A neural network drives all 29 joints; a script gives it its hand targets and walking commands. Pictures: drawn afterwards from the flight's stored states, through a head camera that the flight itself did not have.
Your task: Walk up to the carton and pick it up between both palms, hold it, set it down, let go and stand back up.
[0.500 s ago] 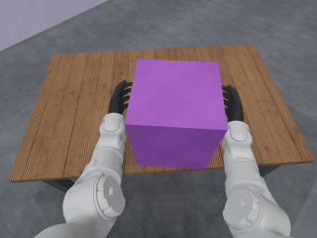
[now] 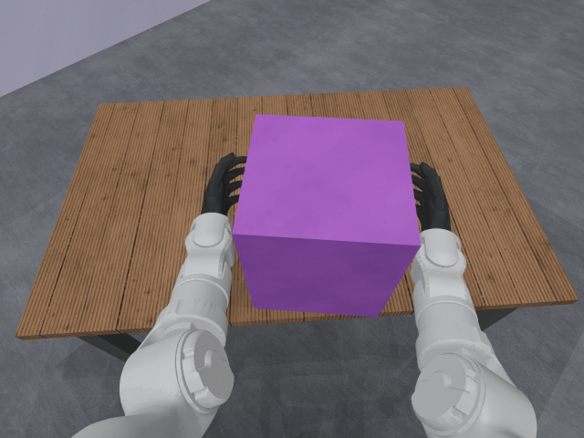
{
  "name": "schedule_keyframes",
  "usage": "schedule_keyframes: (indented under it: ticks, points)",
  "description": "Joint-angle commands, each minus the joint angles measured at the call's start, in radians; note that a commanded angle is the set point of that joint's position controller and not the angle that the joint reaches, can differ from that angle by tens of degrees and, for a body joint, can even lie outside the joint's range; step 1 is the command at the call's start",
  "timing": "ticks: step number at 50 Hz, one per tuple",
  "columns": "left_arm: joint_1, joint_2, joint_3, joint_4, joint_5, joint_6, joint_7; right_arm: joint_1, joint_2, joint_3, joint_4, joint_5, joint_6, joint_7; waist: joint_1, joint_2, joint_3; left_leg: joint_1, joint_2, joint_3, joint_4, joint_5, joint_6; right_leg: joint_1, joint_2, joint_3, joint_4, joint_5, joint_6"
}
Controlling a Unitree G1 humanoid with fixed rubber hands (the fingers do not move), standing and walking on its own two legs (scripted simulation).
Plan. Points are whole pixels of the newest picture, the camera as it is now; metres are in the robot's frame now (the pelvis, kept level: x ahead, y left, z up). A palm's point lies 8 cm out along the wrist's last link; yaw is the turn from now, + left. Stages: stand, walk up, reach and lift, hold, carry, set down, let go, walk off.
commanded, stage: reach and lift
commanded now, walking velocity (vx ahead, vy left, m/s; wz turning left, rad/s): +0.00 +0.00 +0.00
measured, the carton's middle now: (321, 223) +0.43 +0.00 -0.01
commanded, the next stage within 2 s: none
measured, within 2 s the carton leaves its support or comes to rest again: leaves its support in 0.70 s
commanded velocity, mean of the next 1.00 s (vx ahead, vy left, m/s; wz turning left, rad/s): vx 0.00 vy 0.00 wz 0.00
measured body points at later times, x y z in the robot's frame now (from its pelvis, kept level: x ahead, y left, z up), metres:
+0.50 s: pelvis +0.00 +0.00 +0.00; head +0.08 +0.02 +0.44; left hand +0.43 +0.16 +0.04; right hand +0.42 -0.15 +0.04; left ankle -0.02 +0.11 -0.75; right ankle -0.02 -0.11 -0.75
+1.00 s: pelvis -0.02 +0.00 +0.00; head +0.00 +0.01 +0.45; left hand +0.40 +0.16 +0.08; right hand +0.39 -0.15 +0.08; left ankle -0.02 +0.11 -0.75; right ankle -0.02 -0.11 -0.75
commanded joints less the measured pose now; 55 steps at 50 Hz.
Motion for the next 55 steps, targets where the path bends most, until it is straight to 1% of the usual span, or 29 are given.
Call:
schedule_keyframes:
  ticks: [1,2,4,5,6,11,13,15,16,19,20,21,23,25,26,27,28,29,33,34,37,38,42,44,46,49,51,53,55]
  points:
    - [-0.459,-0.394,-0.189,-0.017,0.031,-0.026,-0.066,-0.450,0.443,0.313,0.037,-0.042,-0.068,0.118,0.020,0.029,-0.596,0.165,0.005,0.062,0.036,0.485,-0.018,0.363,-0.014,-0.036,0.079,0.499,0.048]
    - [-0.457,-0.395,-0.190,-0.019,0.035,-0.024,-0.066,-0.447,0.447,0.316,0.042,-0.043,-0.070,0.118,0.025,0.033,-0.588,0.155,0.001,0.066,0.032,0.471,-0.017,0.374,-0.015,-0.036,0.082,0.498,0.047]
    - [-0.452,-0.400,-0.206,-0.025,0.024,-0.026,-0.063,-0.445,0.450,0.325,0.043,-0.040,-0.077,0.117,0.022,0.027,-0.599,0.173,0.006,0.062,0.040,0.500,-0.015,0.358,-0.013,-0.041,0.089,0.507,0.049]
    - [-0.449,-0.402,-0.203,-0.021,0.023,-0.026,-0.062,-0.446,0.445,0.329,0.046,-0.034,-0.077,0.118,0.028,0.030,-0.592,0.168,0.008,0.062,0.042,0.503,-0.016,0.356,-0.013,-0.038,0.081,0.495,0.047]
    - [-0.454,-0.403,-0.207,-0.022,0.024,-0.025,-0.061,-0.451,0.443,0.325,0.045,-0.034,-0.078,0.117,0.022,0.033,-0.595,0.168,0.009,0.061,0.036,0.486,-0.017,0.363,-0.013,-0.038,0.077,0.481,0.042]
    - [-0.449,-0.415,-0.212,-0.032,0.022,-0.029,-0.063,-0.467,0.450,0.345,0.023,-0.031,-0.100,0.112,0.027,0.018,-0.608,0.127,0.003,0.069,0.029,0.479,-0.018,0.418,-0.015,-0.038,0.090,0.539,0.044]
    - [-0.438,-0.420,-0.225,-0.033,0.016,-0.036,-0.061,-0.459,0.450,0.357,0.032,-0.026,-0.111,0.110,0.027,0.023,-0.612,0.121,0.006,0.064,0.032,0.500,-0.020,0.428,-0.018,-0.038,0.098,0.574,0.044]
    - [-0.450,-0.424,-0.235,-0.044,0.011,-0.046,-0.058,-0.467,0.450,0.370,0.035,-0.022,-0.125,0.109,0.023,0.028,-0.637,0.127,0.007,0.062,0.037,0.507,-0.021,0.425,-0.018,-0.037,0.098,0.580,0.043]
    - [-0.423,-0.425,-0.235,-0.029,0.018,-0.038,-0.056,-0.441,0.446,0.371,0.066,-0.016,-0.116,0.108,0.022,0.034,-0.605,0.139,0.010,0.056,0.032,0.502,-0.023,0.420,-0.017,-0.037,0.092,0.559,0.039]
    - [-0.444,-0.440,-0.265,-0.066,-0.003,-0.041,-0.050,-0.471,0.443,0.392,0.042,-0.002,-0.130,0.105,0.017,0.026,-0.641,0.154,0.012,0.054,0.042,0.529,-0.032,0.421,-0.011,-0.042,0.095,0.591,0.036]
    - [-0.434,-0.441,-0.273,-0.046,-0.002,-0.033,-0.050,-0.454,0.441,0.391,0.072,0.000,-0.123,0.103,0.013,0.034,-0.611,0.154,0.013,0.052,0.040,0.521,-0.032,0.419,-0.011,-0.038,0.088,0.573,0.033]
    - [-0.405,-0.447,-0.287,-0.050,-0.007,-0.019,-0.049,-0.437,0.436,0.403,0.077,0.019,-0.114,0.102,0.010,0.043,-0.610,0.178,0.016,0.049,0.044,0.534,-0.035,0.414,-0.010,-0.038,0.085,0.567,0.030]
    - [-0.421,-0.463,-0.313,-0.069,-0.026,-0.011,-0.050,-0.457,0.428,0.409,0.065,0.031,-0.119,0.098,0.003,0.049,-0.619,0.197,0.013,0.049,0.046,0.544,-0.045,0.402,-0.006,-0.042,0.079,0.572,0.026]
    - [-0.431,-0.469,-0.332,-0.074,-0.039,-0.009,-0.052,-0.465,0.428,0.417,0.061,0.034,-0.122,0.097,-0.003,0.038,-0.626,0.198,0.015,0.048,0.050,0.543,-0.048,0.406,-0.001,-0.044,0.075,0.562,0.025]
    - [-0.438,-0.470,-0.345,-0.088,-0.052,-0.013,-0.051,-0.471,0.434,0.428,0.048,0.041,-0.126,0.095,0.002,0.038,-0.650,0.188,0.014,0.047,0.050,0.548,-0.048,0.417,-0.003,-0.042,0.080,0.586,0.026]
    - [-0.456,-0.479,-0.359,-0.096,-0.059,-0.019,-0.049,-0.476,0.434,0.430,0.052,0.039,-0.132,0.094,-0.007,0.046,-0.666,0.188,0.013,0.048,0.052,0.545,-0.053,0.422,-0.004,-0.043,0.085,0.598,0.024]
    - [-0.447,-0.470,-0.360,-0.085,-0.060,-0.017,-0.049,-0.462,0.434,0.434,0.073,0.048,-0.126,0.092,-0.005,0.053,-0.652,0.186,0.010,0.047,0.050,0.532,-0.053,0.429,-0.007,-0.039,0.083,0.598,0.022]
    - [-0.449,-0.478,-0.376,-0.106,-0.067,-0.016,-0.048,-0.472,0.432,0.446,0.056,0.060,-0.127,0.092,-0.010,0.056,-0.668,0.193,0.011,0.045,0.049,0.538,-0.056,0.439,-0.003,-0.040,0.085,0.610,0.022]
    - [-0.454,-0.482,-0.415,-0.111,-0.093,-0.007,-0.046,-0.482,0.434,0.487,0.055,0.092,-0.117,0.085,-0.009,0.051,-0.665,0.187,0.008,0.043,0.045,0.517,-0.061,0.460,-0.001,-0.036,0.085,0.618,0.023]
    - [-0.465,-0.487,-0.425,-0.116,-0.106,-0.006,-0.049,-0.496,0.427,0.489,0.048,0.096,-0.118,0.083,-0.016,0.050,-0.673,0.191,0.008,0.041,0.044,0.511,-0.060,0.459,-0.003,-0.034,0.085,0.619,0.023]
    - [-0.496,-0.492,-0.441,-0.133,-0.123,-0.001,-0.053,-0.511,0.426,0.497,0.042,0.108,-0.112,0.080,-0.025,0.048,-0.684,0.193,0.003,0.039,0.036,0.463,-0.064,0.470,0.000,-0.034,0.080,0.596,0.022]
    - [-0.492,-0.480,-0.439,-0.130,-0.120,0.006,-0.054,-0.496,0.429,0.506,0.058,0.114,-0.099,0.078,-0.018,0.047,-0.658,0.192,0.000,0.040,0.032,0.451,-0.062,0.479,-0.002,-0.029,0.077,0.591,0.022]
    - [-0.485,-0.481,-0.436,-0.140,-0.121,0.044,-0.065,-0.506,0.424,0.534,0.038,0.156,-0.067,0.077,-0.013,0.049,-0.609,0.204,-0.006,0.044,0.009,0.392,-0.060,0.498,-0.003,-0.025,0.062,0.552,0.024]
    - [-0.476,-0.473,-0.423,-0.141,-0.123,0.072,-0.075,-0.507,0.421,0.541,0.028,0.168,-0.042,0.076,-0.013,0.024,-0.565,0.196,-0.011,0.044,-0.002,0.345,-0.051,0.509,-0.003,-0.022,0.051,0.516,0.028]
    - [-0.459,-0.476,-0.417,-0.151,-0.121,0.101,-0.083,-0.510,0.415,0.552,0.009,0.188,-0.023,0.074,-0.012,0.019,-0.531,0.201,-0.016,0.047,-0.014,0.325,-0.049,0.530,-0.003,-0.021,0.045,0.512,0.032]
    - [-0.470,-0.469,-0.400,-0.195,-0.112,0.147,-0.092,-0.515,0.408,0.555,-0.008,0.213,0.010,0.078,-0.007,0.014,-0.488,0.231,-0.017,0.054,-0.030,0.279,-0.044,0.513,0.001,-0.029,0.026,0.426,0.033]
    - [-0.471,-0.473,-0.414,-0.221,-0.119,0.170,-0.093,-0.525,0.401,0.559,-0.036,0.221,0.024,0.080,-0.009,0.025,-0.477,0.251,-0.019,0.055,-0.024,0.286,-0.047,0.508,0.004,-0.029,0.023,0.413,0.032]
    - [-0.472,-0.476,-0.413,-0.256,-0.120,0.194,-0.095,-0.524,0.400,0.569,-0.049,0.238,0.040,0.084,-0.003,0.024,-0.470,0.277,-0.020,0.058,-0.027,0.279,-0.045,0.500,0.008,-0.034,0.018,0.376,0.032]
    - [-0.463,-0.482,-0.419,-0.272,-0.118,0.227,-0.096,-0.533,0.385,0.567,-0.060,0.255,0.056,0.087,-0.007,0.036,-0.441,0.295,-0.020,0.057,-0.030,0.260,-0.050,0.478,0.011,-0.038,0.005,0.319,0.027]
